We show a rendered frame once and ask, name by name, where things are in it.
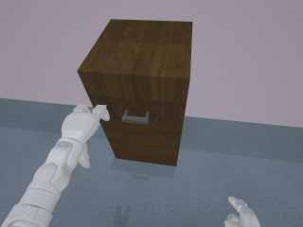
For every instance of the robot left forearm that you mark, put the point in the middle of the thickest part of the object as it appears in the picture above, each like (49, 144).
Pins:
(36, 206)

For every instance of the handle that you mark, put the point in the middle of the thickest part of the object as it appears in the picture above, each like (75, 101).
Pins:
(135, 119)

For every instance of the cabinet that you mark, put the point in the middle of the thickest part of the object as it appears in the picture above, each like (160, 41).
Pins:
(143, 59)

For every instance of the drawer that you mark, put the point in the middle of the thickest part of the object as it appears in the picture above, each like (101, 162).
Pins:
(160, 112)

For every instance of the left robot hand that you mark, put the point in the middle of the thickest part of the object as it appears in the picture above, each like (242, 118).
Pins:
(82, 124)

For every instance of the right robot hand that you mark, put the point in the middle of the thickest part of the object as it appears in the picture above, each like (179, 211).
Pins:
(247, 216)

